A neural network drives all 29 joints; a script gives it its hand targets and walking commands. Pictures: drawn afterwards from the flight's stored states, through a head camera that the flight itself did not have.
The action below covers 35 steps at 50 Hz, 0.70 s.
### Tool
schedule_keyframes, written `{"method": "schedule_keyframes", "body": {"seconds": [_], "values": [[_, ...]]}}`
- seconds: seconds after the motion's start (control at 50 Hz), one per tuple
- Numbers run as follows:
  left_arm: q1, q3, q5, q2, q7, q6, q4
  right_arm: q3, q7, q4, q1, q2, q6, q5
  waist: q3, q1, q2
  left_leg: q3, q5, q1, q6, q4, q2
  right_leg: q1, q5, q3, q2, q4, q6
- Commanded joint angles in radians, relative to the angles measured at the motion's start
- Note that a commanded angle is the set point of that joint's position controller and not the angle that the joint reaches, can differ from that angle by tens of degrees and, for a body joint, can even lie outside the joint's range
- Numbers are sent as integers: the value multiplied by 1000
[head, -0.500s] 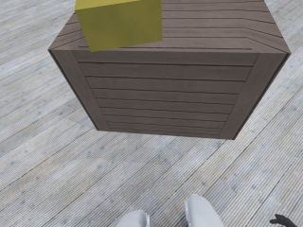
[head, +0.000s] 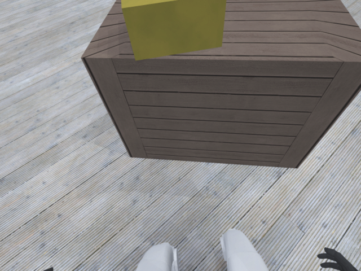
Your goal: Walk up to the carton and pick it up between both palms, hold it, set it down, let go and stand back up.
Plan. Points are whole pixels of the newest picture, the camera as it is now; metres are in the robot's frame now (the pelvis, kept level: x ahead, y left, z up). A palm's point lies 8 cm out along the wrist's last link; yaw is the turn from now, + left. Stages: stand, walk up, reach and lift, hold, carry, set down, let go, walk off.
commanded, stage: walk up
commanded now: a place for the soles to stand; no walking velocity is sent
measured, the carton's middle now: (170, 10) +0.90 +0.04 +0.10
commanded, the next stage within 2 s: none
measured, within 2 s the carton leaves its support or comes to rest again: neither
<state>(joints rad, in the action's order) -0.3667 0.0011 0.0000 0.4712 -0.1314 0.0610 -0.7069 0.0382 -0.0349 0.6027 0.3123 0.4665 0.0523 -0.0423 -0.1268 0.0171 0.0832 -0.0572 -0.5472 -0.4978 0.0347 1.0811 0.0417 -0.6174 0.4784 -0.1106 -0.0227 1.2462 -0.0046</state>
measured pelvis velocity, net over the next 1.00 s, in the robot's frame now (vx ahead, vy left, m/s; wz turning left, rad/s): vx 0.02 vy -0.01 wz -0.07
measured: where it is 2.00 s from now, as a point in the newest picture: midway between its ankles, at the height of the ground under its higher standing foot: outside the picture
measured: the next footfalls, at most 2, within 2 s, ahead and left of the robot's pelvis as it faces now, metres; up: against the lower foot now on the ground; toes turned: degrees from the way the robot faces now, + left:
right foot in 0.28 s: +0.11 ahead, -0.16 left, +0.00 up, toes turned +0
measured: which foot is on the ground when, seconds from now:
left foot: down 0.00-1.00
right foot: up 0.00-0.26, down 0.28-1.00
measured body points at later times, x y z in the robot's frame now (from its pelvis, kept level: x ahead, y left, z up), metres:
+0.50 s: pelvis +0.00 -0.01 +0.00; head +0.03 -0.02 +0.45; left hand +0.11 +0.32 -0.08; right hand +0.13 -0.34 -0.08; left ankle +0.02 +0.09 -0.67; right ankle +0.07 -0.16 -0.67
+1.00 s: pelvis +0.02 -0.01 +0.01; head +0.05 -0.02 +0.45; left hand +0.14 +0.31 -0.08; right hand +0.13 -0.35 -0.07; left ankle +0.03 +0.10 -0.67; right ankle +0.07 -0.16 -0.67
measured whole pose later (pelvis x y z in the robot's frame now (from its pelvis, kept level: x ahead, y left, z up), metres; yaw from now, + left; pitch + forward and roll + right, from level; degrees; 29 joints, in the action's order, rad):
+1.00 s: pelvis +0.02 -0.01 +0.01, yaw -4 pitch -2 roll -1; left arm -0.31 0.00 0.00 0.47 -0.08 0.07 -0.71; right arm 0.04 -0.01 0.60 0.24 0.46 0.00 -0.03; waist -0.11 0.02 0.02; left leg -0.09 -0.55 -0.45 0.02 1.03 0.08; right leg -0.54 0.43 -0.09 -0.04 0.99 0.01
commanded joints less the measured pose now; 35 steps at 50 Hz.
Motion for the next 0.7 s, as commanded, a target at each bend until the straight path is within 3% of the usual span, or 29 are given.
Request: {"method": "schedule_keyframes", "body": {"seconds": [0.0,0.06,0.1,0.14,0.18,0.22,0.24,0.26,0.28,0.3,0.32,0.36,0.38,0.42,0.44,0.46,0.48,0.5,0.52,0.56,0.58,0.6,0.62,0.64,0.66,0.68], "values": [[-53,-98,-9,223,23,8,-30,130,47,-1,8,212,-74,10,117,24,4,430,540,395,-36,-518,242,-226,-40,-10,21,21,-15],[20,-91,-7,204,27,7,0,125,58,1,66,217,-80,16,110,46,4,383,778,438,21,-447,274,-221,-5,5,21,-73,-20],[21,-90,-8,197,28,7,2,126,60,-4,77,220,-81,18,137,48,32,352,849,454,45,-405,281,-194,-5,29,16,-118,-24],[19,-89,-10,188,31,10,0,127,58,-11,68,225,-79,15,155,43,73,338,834,410,85,-382,292,-126,5,71,21,-176,-29],[-14,-89,-7,188,34,17,-16,124,51,-29,9,226,-74,16,168,18,105,288,778,313,121,-361,289,-3,-12,138,29,-270,-34],[-108,-103,2,199,37,34,-58,110,43,-59,-101,202,-69,25,188,-56,25,181,598,88,106,-249,231,268,-183,147,2,-463,-57],[-165,-119,16,221,33,38,-73,100,42,-67,-114,176,-68,30,227,-94,-48,142,509,-29,79,-105,186,405,-153,57,-18,-491,-89],[-193,-139,33,281,28,38,-62,88,41,-64,-79,135,-64,34,244,-109,-241,65,296,-188,34,113,94,491,-115,-263,112,-584,-154],[-105,-138,28,350,33,34,-16,75,41,-67,-65,114,-50,41,197,-71,-306,50,-86,-258,-10,138,-24,382,-48,-725,316,-768,-274],[-23,-134,23,354,38,26,1,91,48,-37,-97,194,-35,26,137,-53,-182,132,-172,-186,-15,133,-3,250,141,-794,337,-803,-320],[17,-131,29,336,38,22,5,99,41,-10,-84,209,-35,25,71,-33,-164,123,-152,-167,-15,106,-2,180,251,-738,288,-802,-298],[31,-129,43,325,43,20,-3,110,25,20,-53,202,-41,20,59,-16,-224,111,-126,-86,0,22,7,97,312,-661,250,-794,-261],[40,-127,43,317,48,17,2,114,17,41,-24,203,-43,18,64,-1,-248,97,-83,-6,7,-7,1,30,318,-620,225,-789,-242],[72,-120,42,297,54,11,15,123,9,66,26,199,-53,17,83,37,-218,84,-26,164,26,-140,-7,-80,269,-488,166,-730,-192],[82,-111,37,267,56,7,23,126,10,72,57,203,-60,12,101,59,-147,151,-85,251,45,-293,32,-141,220,-368,110,-633,-152],[86,-95,29,208,56,3,26,135,15,81,99,233,-68,-2,119,89,0,347,-237,350,73,-488,153,-259,180,-200,19,-421,-96],[121,-80,27,168,49,8,42,145,21,66,76,300,-75,-4,81,103,147,631,-402,313,114,-739,327,-305,50,11,-99,-180,-50],[132,-90,29,212,47,13,29,145,27,43,-13,302,-81,-4,36,81,51,678,-280,267,131,-766,389,-275,27,-17,-35,-103,-37],[94,-93,20,226,50,14,15,137,31,31,-62,283,-87,0,37,48,-8,600,-133,277,120,-714,370,-244,11,-16,-12,-91,-35],[30,-94,13,224,60,19,-3,126,36,13,-85,253,-90,1,74,11,55,448,170,289,110,-597,337,-152,32,35,16,-145,-36],[8,-96,13,223,64,21,-8,121,37,2,-86,242,-91,3,98,3,71,389,316,280,123,-543,323,-90,38,71,16,-177,-36],[-2,-94,10,215,66,25,-6,118,37,-4,-82,234,-90,7,124,-2,73,323,456,281,128,-477,300,-33,31,106,18,-246,-38],[-19,-94,8,207,65,32,-7,111,36,-14,-93,225,-86,16,155,-21,52,241,540,245,122,-394,261,67,-84,128,17,-350,-44],[-43,-99,8,218,64,42,-13,107,35,-29,-109,212,-82,25,198,-36,-14,160,537,170,103,-287,202,192,-308,79,17,-422,-63],[-90,-111,13,250,58,49,-21,100,35,-53,-136,185,-78,38,247,-61,-118,77,497,61,60,-131,132,320,-485,-61,57,-457,-109],[-123,-127,20,303,53,50,-17,90,35,-67,-129,149,-70,43,272,-72,-224,35,306,-75,10,53,38,394,-440,-408,189,-563,-204]]}}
